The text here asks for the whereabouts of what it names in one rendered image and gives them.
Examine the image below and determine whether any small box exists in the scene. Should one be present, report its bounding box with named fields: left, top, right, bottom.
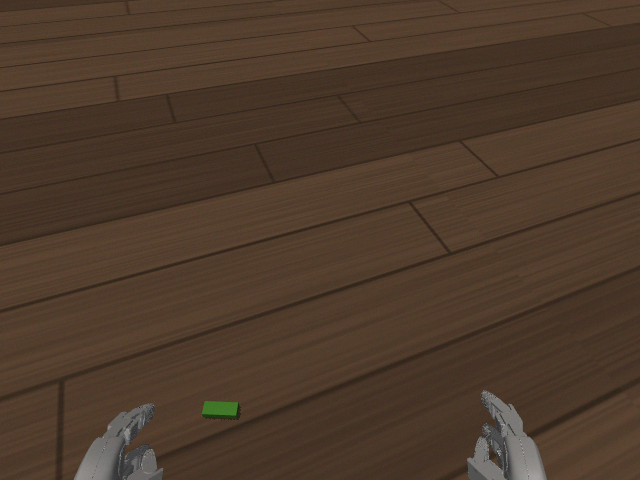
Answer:
left=202, top=401, right=239, bottom=419

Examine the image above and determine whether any left robot hand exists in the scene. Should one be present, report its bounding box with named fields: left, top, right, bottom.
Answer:
left=74, top=403, right=163, bottom=480

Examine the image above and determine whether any right robot hand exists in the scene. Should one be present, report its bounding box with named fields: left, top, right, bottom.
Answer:
left=467, top=390, right=547, bottom=480

